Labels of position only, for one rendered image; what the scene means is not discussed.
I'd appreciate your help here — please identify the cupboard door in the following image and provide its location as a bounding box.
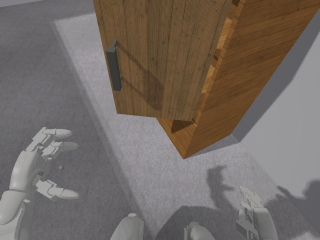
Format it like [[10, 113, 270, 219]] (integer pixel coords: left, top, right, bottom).
[[93, 0, 232, 122]]

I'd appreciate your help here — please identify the right robot thigh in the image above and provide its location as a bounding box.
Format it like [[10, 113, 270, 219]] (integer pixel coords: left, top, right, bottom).
[[182, 225, 215, 240]]

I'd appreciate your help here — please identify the robot left hand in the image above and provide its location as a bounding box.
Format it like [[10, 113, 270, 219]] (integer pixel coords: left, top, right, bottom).
[[9, 127, 80, 202]]

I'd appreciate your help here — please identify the robot left forearm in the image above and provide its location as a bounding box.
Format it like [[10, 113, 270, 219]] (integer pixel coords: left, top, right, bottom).
[[0, 189, 37, 240]]

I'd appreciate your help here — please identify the robot right hand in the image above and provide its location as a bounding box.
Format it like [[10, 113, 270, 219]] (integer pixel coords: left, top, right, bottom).
[[236, 185, 278, 240]]

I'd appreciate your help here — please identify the robot left shin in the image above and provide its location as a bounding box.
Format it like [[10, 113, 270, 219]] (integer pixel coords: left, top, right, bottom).
[[128, 213, 138, 217]]

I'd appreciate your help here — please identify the handle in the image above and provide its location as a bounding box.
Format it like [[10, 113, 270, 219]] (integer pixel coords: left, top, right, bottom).
[[106, 40, 122, 91]]

